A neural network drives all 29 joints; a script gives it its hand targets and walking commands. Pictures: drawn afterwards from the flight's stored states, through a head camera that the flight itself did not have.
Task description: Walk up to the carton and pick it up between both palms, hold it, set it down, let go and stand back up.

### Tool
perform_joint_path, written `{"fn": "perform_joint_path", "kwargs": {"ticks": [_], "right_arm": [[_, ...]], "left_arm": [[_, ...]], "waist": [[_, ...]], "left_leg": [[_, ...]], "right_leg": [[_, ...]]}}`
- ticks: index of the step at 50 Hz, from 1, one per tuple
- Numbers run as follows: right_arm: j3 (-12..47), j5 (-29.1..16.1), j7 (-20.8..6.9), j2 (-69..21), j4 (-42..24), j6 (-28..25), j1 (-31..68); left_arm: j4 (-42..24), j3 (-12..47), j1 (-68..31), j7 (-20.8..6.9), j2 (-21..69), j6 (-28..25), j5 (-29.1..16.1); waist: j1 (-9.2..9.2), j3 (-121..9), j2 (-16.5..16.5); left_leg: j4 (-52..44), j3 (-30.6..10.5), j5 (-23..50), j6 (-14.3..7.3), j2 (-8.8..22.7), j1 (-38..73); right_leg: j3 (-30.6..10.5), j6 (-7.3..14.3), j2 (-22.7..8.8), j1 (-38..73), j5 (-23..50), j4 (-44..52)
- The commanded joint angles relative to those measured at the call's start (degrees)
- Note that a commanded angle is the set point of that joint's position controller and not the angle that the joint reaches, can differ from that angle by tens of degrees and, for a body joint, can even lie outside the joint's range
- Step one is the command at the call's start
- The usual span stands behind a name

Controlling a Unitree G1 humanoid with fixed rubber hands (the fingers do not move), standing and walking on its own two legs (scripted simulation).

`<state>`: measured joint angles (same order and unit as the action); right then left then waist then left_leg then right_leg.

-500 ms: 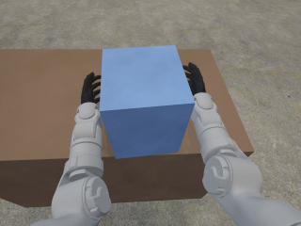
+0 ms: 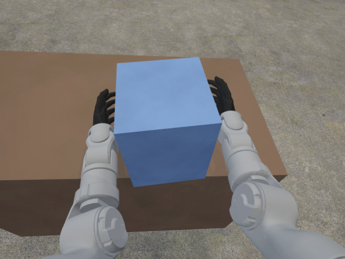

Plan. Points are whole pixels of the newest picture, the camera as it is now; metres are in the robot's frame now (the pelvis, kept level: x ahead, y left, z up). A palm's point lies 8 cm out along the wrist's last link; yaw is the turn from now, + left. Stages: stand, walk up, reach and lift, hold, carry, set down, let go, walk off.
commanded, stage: set down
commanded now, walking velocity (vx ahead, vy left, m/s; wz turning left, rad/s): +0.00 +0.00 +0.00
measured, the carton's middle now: (164, 125) +0.42 +0.03 +0.04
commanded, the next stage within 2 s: none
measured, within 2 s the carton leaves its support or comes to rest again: neither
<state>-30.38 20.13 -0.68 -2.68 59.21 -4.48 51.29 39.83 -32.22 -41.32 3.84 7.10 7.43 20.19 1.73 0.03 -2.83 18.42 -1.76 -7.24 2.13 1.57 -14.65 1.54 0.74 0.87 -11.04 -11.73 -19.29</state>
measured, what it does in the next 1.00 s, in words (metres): stands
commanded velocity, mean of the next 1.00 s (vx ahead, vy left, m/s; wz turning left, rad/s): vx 0.00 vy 0.00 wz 0.00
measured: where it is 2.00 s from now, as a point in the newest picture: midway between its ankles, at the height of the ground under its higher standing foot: outside the picture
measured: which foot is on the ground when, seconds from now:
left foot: down 0.00-1.00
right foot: down 0.00-1.00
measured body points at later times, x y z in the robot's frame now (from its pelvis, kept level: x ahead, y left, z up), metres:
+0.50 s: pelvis +0.00 +0.00 +0.00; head +0.04 +0.02 +0.45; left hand +0.41 +0.18 +0.07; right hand +0.44 -0.11 +0.10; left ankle +0.02 +0.14 -0.75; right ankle -0.02 -0.10 -0.75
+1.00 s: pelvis +0.00 +0.00 +0.00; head +0.04 +0.02 +0.45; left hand +0.41 +0.18 +0.07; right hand +0.44 -0.12 +0.10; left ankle +0.02 +0.14 -0.75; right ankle -0.02 -0.10 -0.75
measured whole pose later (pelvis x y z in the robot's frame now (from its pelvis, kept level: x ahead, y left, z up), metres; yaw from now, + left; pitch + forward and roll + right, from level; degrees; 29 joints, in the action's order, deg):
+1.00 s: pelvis +0.00 +0.00 +0.00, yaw +0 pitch +4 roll +0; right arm -31.6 20.8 -2.1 -4.1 54.9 -4.3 48.5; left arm 40.3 -34.6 -41.3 4.5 8.2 3.7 22.8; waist 1.7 0.0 -2.8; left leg 18.4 -1.6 -7.6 2.1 1.6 -14.7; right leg 1.5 0.7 0.9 -11.2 -12.1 -19.3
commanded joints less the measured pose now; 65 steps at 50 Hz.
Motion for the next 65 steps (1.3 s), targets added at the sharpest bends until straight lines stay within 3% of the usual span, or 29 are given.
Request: {"fn": "perform_joint_path", "kwargs": {"ticks": [1,2,6,8,10,11,15,18,24,25,26,29,32,33,37,42,46,49,50,51,52,53,54,57,59,61,62,63,65], "right_arm": [[5.76,4.74,-7.98,-27.50,-4.31,-3.85,24.44],[6.51,4.43,-8.00,-27.91,-5.29,-3.67,25.09],[8.10,5.17,-7.86,-29.67,-6.78,-3.99,24.27],[7.50,5.63,-7.76,-29.23,-7.02,-4.08,24.76],[7.68,5.49,-7.55,-29.46,-6.20,-3.72,22.34],[8.69,4.59,-7.84,-29.46,-7.26,-3.66,23.16],[7.05,5.60,-7.82,-29.22,-7.10,-3.91,22.09],[7.05,4.90,-8.10,-29.10,-5.97,-2.93,20.85],[6.83,5.28,-8.43,-28.81,-7.50,-2.81,20.10],[6.14,5.76,-8.44,-28.71,-7.87,-2.93,19.66],[6.25,5.76,-8.61,-28.90,-6.94,-2.45,19.50],[7.60,5.54,-8.35,-29.22,-7.98,-1.96,19.28],[6.37,6.48,-8.43,-29.06,-9.07,-2.14,19.43],[6.85,6.54,-8.52,-29.20,-8.96,-1.66,18.32],[5.44,7.14,-8.64,-28.07,-8.12,-1.53,17.63],[3.15,6.49,-6.47,-17.20,-8.42,-1.16,16.43],[5.71,-0.33,-3.08,-3.43,-6.93,-1.85,16.16],[11.89,-7.89,-0.71,0.59,-3.94,-1.70,20.12],[12.79,-9.46,-0.18,1.38,-2.38,-1.68,21.28],[14.60,-12.22,0.29,4.01,-2.08,-1.86,22.40],[15.15,-14.19,1.04,7.55,-1.13,-2.02,21.95],[17.03,-16.09,1.54,8.60,-1.15,-1.84,24.10],[18.69,-18.95,2.25,11.49,-0.89,-2.19,25.10],[22.53,-24.11,3.37,14.85,-3.65,-4.26,27.21],[23.60,-25.71,4.11,16.27,-6.48,-6.23,29.45],[24.66,-27.74,4.37,18.15,-7.19,-6.53,29.65],[25.41,-28.58,4.01,19.96,-4.87,-6.58,25.40],[27.01,-29.75,4.18,19.96,-4.45,-6.42,26.88],[27.16,-30.28,4.00,23.05,-2.49,-6.82,21.69]], "left_arm": [[-1.47,12.93,-33.61,-3.14,23.33,-4.06,4.36],[-0.42,11.67,-32.85,-3.37,22.31,-3.99,4.76],[0.44,10.77,-30.60,-4.18,21.79,-5.15,4.62],[1.03,10.16,-30.75,-4.33,22.05,-5.45,5.16],[0.83,10.32,-28.03,-4.67,22.23,-5.09,5.88],[0.64,10.30,-28.46,-4.78,22.03,-5.01,5.68],[-0.17,10.05,-28.74,-4.76,22.30,-5.48,5.85],[1.20,8.10,-26.60,-4.99,21.44,-4.76,7.06],[0.09,9.00,-26.75,-5.13,22.61,-4.70,7.16],[-0.01,9.18,-27.20,-5.00,22.60,-5.02,6.38],[0.89,8.31,-26.68,-5.07,22.22,-4.88,6.97],[0.93,7.68,-25.06,-5.69,21.71,-4.51,6.96],[0.26,8.08,-25.14,-5.77,22.70,-4.92,7.37],[0.39,7.47,-24.24,-5.82,21.91,-4.67,7.36],[-1.09,6.86,-24.87,-5.47,21.02,-5.05,7.98],[0.22,4.06,-24.71,-3.16,11.15,-5.57,7.22],[-0.41,4.74,-22.88,1.12,-0.87,-6.80,3.55],[1.48,8.16,-25.17,3.70,-4.68,-6.81,0.03],[2.24,9.84,-26.70,4.37,-5.14,-6.88,-1.35],[3.06,9.66,-26.66,5.40,-7.53,-7.24,-2.94],[3.21,11.12,-26.95,6.10,-9.64,-7.64,-4.63],[5.84,10.18,-26.62,6.61,-10.58,-7.39,-5.40],[8.29,11.03,-28.01,7.32,-12.88,-7.57,-7.30],[6.90,16.13,-27.65,8.34,-11.79,-10.02,-12.76],[6.38,18.39,-29.07,8.76,-11.54,-11.75,-15.26],[8.63,18.47,-29.44,9.05,-13.44,-12.12,-16.05],[8.00,20.42,-24.49,8.75,-12.22,-11.51,-16.34],[8.43,19.22,-26.39,8.61,-13.20,-11.75,-16.27],[7.64,19.38,-21.54,8.46,-13.15,-10.82,-15.64]], "waist": [[3.81,-34.34,3.35],[5.50,-31.94,2.31],[5.02,-32.94,0.25],[4.91,-32.40,-0.37],[4.05,-30.07,0.56],[5.14,-31.22,1.63],[3.78,-30.57,0.42],[5.21,-26.83,0.54],[4.37,-27.75,1.39],[3.36,-28.03,1.48],[4.44,-26.56,0.95],[4.76,-24.45,-0.65],[3.71,-25.53,0.81],[4.40,-25.12,0.75],[4.15,-25.19,0.97],[4.15,-23.92,0.10],[4.82,-24.69,-0.08],[6.19,-26.12,1.82],[5.69,-26.29,2.24],[7.00,-29.17,2.56],[5.33,-30.53,3.37],[7.32,-30.35,2.31],[7.65,-31.68,2.18],[6.68,-39.89,1.13],[6.97,-47.60,2.70],[7.93,-50.25,2.18],[6.96,-47.73,3.61],[8.55,-47.70,3.69],[7.37,-45.58,3.59]], "left_leg": [[1.67,10.32,19.38,-0.78,-0.65,15.26],[0.98,10.46,17.90,-1.40,-0.74,13.39],[0.70,10.70,17.49,-2.43,-1.29,10.48],[-0.06,10.77,15.18,-2.57,-1.29,9.61],[-0.15,10.80,16.02,-2.49,-1.57,9.02],[-0.26,10.98,16.19,-2.50,-1.54,9.54],[-0.56,10.66,15.54,-2.39,-1.18,10.16],[-0.69,10.84,15.22,-2.82,-1.21,9.59],[-0.24,10.69,17.24,-2.40,-0.94,12.40],[-0.39,10.29,15.69,-2.51,-0.81,11.96],[-0.89,10.56,14.32,-2.75,-0.95,10.91],[-1.17,10.50,13.87,-3.32,-1.21,9.33],[-0.81,10.42,15.33,-3.07,-1.31,11.01],[-0.70,10.31,15.72,-3.28,-1.25,10.62],[-0.38,10.30,16.70,-2.97,-1.07,11.44],[-0.51,10.25,16.21,-3.10,-1.73,9.56],[1.21,9.43,18.59,-2.54,-1.25,10.73],[2.86,9.32,20.94,-2.12,-1.55,7.95],[3.40,9.20,19.84,-1.94,-1.49,7.15],[4.45,9.41,20.96,-1.76,-1.29,6.78],[5.11,9.06,22.12,-1.08,-1.15,6.79],[5.02,9.31,20.84,-1.23,-1.29,5.17],[5.30,9.47,20.63,-0.86,-1.12,4.28],[6.93,8.47,22.38,0.25,-0.61,5.04],[9.03,7.55,25.31,1.32,-0.01,4.25],[10.27,7.64,27.06,1.58,0.68,5.40],[10.31,6.59,29.57,2.25,1.04,7.69],[10.43,7.01,29.89,2.18,0.97,8.10],[9.90,6.01,31.34,2.86,1.47,9.97]], "right_leg": [[4.26,-3.10,0.65,0.38,13.35,3.11],[3.53,-3.54,0.31,2.30,14.17,2.82],[2.67,-4.79,-0.41,6.60,21.98,0.92],[2.97,-4.79,-0.23,6.50,20.03,0.86],[2.74,-5.23,-0.63,8.16,23.17,0.45],[2.55,-5.25,-0.60,8.46,22.99,0.23],[3.07,-4.93,-0.28,7.15,19.55,1.08],[2.56,-5.09,-0.54,6.87,18.81,0.94],[3.69,-4.53,0.31,3.77,16.22,1.71],[3.41,-4.41,0.09,3.43,15.14,1.87],[3.25,-4.40,-0.12,3.63,13.87,2.17],[2.54,-4.73,-0.17,5.94,16.39,1.52],[2.62,-4.61,-0.31,4.31,16.10,1.97],[2.78,-4.76,-0.23,4.75,16.74,1.55],[3.06,-4.47,0.09,3.33,14.02,1.77],[2.03,-4.47,-0.31,4.07,15.13,1.38],[1.80,-4.03,0.37,1.20,13.93,1.88],[1.08,-3.38,1.09,0.31,16.22,0.92],[0.92,-3.08,1.11,-1.34,14.94,0.97],[0.67,-2.80,1.51,-1.74,15.35,0.20],[0.57,-2.62,1.67,-2.05,17.77,0.03],[-0.06,-2.52,1.82,-1.37,17.78,-0.17],[-0.37,-2.67,1.93,-0.86,19.00,-0.73],[-0.51,-2.07,2.78,-0.48,21.76,-1.88],[-0.44,-1.19,3.38,-0.71,22.38,-3.41],[-0.84,-0.44,3.69,-2.83,21.18,-2.98],[-0.20,0.18,4.04,-2.84,21.80,-2.70],[-0.53,0.20,3.96,-3.82,20.72,-2.29],[0.06,0.67,4.67,-3.69,20.08,-1.77]]}}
